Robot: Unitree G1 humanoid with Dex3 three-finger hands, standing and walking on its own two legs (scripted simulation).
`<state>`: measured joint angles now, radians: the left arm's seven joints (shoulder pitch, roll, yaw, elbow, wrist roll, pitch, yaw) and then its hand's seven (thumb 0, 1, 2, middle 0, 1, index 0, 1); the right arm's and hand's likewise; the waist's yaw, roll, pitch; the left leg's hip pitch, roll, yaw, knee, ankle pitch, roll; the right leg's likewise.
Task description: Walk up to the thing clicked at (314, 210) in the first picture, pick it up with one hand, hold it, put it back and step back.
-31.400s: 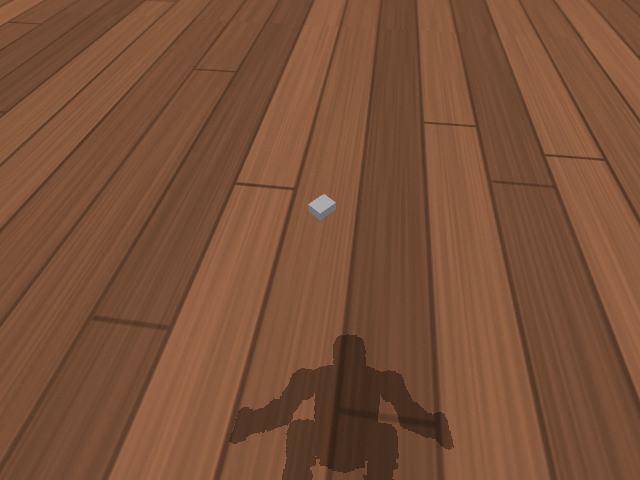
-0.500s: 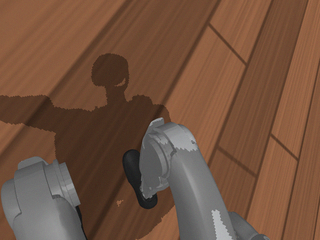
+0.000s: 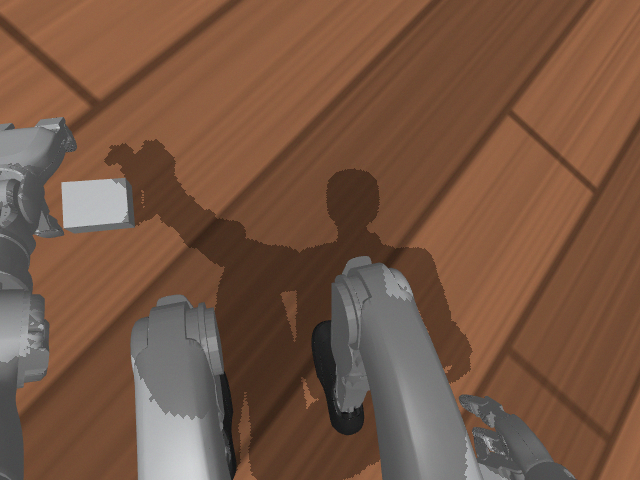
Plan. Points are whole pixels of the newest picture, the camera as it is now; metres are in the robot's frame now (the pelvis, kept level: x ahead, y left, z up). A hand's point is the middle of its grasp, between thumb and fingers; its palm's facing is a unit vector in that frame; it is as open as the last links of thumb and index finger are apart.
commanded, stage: withdraw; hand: left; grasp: from above
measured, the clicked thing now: (99, 205) +0.51 +0.28 -0.35
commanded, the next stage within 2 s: home in 0.26 s
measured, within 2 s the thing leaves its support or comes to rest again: neither
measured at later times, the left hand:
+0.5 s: hand (53, 174) +0.51 +0.28 -0.18, palm faces -0.43 -0.05 -0.90, open 12.8 cm
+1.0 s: hand out of the picture +0.34 +0.25 +0.01, palm faces -0.25 -0.71 -0.66, open 7.6 cm
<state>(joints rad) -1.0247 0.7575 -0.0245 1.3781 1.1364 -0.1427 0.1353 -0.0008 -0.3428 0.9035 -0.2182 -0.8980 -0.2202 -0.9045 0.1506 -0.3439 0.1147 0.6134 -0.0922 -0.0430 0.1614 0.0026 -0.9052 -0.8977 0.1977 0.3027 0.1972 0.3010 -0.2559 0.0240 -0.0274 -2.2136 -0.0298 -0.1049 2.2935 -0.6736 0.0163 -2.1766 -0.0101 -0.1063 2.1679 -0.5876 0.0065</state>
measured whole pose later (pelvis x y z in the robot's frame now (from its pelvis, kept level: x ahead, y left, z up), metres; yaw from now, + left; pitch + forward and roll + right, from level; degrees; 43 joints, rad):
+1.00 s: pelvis +0.02 +0.00 +0.13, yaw +4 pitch +32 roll -5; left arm -0.29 0.44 0.00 0.56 0.44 0.08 0.05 0.00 0.84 0.89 -0.21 -0.31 -0.21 -0.31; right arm 0.10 -0.29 -0.03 0.60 0.01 -0.04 0.03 0.01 -0.91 -0.89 0.20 0.30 0.20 0.30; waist -0.07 0.03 -0.22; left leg -1.78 -0.03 -0.07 1.89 -0.67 0.01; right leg -1.76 -0.01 -0.07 1.80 -0.60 0.01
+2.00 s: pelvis +0.10 +0.00 +0.35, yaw +7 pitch +10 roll -3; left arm 0.50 0.23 0.03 -0.10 -0.05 0.44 0.01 0.01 0.91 0.90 -0.20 -0.30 -0.20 -0.30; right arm 0.27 -0.22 0.04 0.51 0.01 -0.24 -0.18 0.01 -0.90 -0.89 0.20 0.30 0.20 0.30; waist -0.03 0.04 -0.17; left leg -0.66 0.00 -0.07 1.00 -0.50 0.01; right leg -0.64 0.01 -0.06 0.91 -0.44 0.00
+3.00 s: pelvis +0.10 +0.00 +0.35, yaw +7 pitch +10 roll -3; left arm 0.49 0.23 0.02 -0.10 -0.05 0.44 0.01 0.01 0.91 0.90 -0.20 -0.30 -0.20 -0.30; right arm 0.29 -0.22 0.04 0.54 0.02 -0.24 -0.18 0.02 -0.90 -0.89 0.20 0.30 0.20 0.30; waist -0.03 0.05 -0.16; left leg -0.66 0.00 -0.07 1.00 -0.50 0.00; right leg -0.65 0.02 -0.06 0.93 -0.45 -0.01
